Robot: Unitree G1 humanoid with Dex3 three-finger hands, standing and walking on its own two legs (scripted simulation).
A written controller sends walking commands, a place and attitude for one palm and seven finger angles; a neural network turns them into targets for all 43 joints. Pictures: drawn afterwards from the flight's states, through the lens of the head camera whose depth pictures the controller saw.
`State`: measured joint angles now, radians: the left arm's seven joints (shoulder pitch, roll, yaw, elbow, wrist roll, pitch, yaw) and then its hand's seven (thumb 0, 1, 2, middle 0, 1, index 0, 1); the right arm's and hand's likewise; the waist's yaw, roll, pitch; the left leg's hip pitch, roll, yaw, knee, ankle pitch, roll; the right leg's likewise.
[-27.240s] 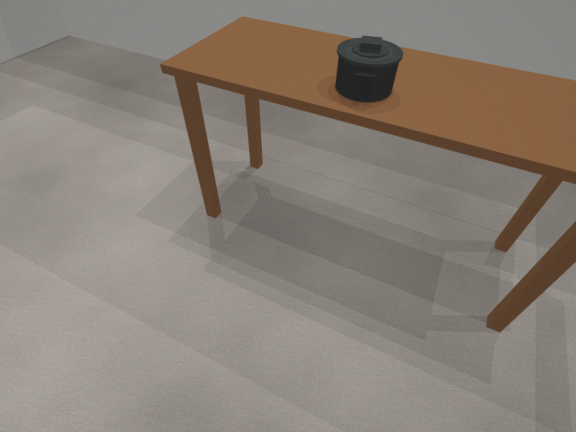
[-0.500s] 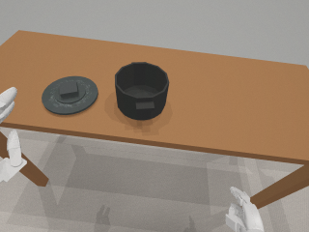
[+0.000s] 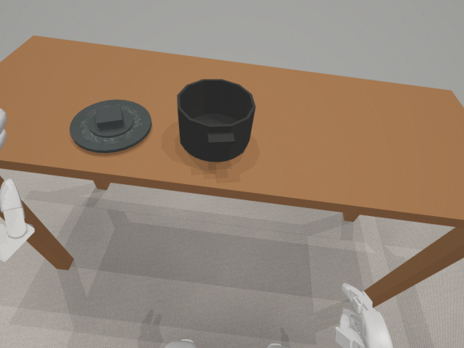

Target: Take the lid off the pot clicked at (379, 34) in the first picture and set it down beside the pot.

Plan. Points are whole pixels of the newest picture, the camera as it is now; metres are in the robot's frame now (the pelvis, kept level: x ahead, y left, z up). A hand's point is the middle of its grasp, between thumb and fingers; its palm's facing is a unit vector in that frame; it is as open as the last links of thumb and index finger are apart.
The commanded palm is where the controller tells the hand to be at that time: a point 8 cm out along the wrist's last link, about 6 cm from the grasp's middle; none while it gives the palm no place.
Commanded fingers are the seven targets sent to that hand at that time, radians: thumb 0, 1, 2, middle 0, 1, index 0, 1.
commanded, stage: step back with the hand held close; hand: left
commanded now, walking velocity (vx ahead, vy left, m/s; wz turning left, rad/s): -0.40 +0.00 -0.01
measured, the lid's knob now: (109, 116) +0.58 +0.31 +0.03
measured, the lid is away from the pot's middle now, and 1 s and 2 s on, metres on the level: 0.24 0.24 0.24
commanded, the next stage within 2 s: stop stepping back and stand still in 0.84 s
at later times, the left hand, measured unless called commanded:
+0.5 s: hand (28, 265) +0.16 +0.21 +0.20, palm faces +0.35 -0.84 -0.42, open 7.4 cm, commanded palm +0.09 +0.27 +0.22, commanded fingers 0.00 0.90 0.90 -0.20 -0.30 -0.20 -0.30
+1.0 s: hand out of the picture +0.12 +0.23 +0.19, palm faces +0.21 -0.91 -0.37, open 7.4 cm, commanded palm +0.04 +0.29 +0.22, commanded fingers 0.00 0.90 0.90 -0.20 -0.30 -0.20 -0.30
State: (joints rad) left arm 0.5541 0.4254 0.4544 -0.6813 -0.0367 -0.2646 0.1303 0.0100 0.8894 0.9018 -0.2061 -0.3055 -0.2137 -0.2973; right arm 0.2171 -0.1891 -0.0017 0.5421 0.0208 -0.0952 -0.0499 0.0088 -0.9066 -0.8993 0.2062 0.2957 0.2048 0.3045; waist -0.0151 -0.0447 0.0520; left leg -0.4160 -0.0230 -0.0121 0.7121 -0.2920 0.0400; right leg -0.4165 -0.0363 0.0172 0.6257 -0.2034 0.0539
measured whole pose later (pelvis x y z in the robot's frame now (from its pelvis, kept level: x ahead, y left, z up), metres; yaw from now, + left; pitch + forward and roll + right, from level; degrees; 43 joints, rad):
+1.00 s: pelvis -0.11 +0.02 +0.00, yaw -4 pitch +1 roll -3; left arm 0.45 0.42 0.33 -0.59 -0.04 -0.24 0.08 0.01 0.89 0.90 -0.20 -0.31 -0.21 -0.30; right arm 0.17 -0.19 -0.02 0.64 -0.01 -0.11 -0.02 0.01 -0.91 -0.90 0.21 0.30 0.21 0.30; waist -0.02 -0.04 -0.02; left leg -0.48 0.00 -0.01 0.62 -0.14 0.04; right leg -0.34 0.02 0.03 0.71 -0.43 0.02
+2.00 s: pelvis -0.15 +0.04 +0.01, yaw -2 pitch -1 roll -1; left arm 0.26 0.19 0.03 0.77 0.03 0.08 0.01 0.01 0.91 0.90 -0.19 -0.30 -0.20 -0.29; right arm 0.21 -0.22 -0.04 0.85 -0.02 0.00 -0.01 0.00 -0.91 -0.90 0.20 0.30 0.20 0.30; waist -0.04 -0.04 0.01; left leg -0.33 -0.02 -0.04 0.63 -0.29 0.02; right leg -0.26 -0.03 -0.07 0.61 -0.34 0.00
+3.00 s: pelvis -0.10 +0.02 +0.02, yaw -2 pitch +0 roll +0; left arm 0.27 0.13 0.03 1.11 0.01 0.00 0.05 0.01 0.92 0.90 -0.19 -0.30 -0.20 -0.29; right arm 0.30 -0.11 -0.05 1.10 -0.01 0.00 -0.05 0.01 -0.93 -0.90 0.20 0.29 0.20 0.30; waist -0.01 0.00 0.05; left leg -0.21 0.00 -0.05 0.49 -0.29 0.00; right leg -0.13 0.00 -0.08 0.44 -0.32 -0.01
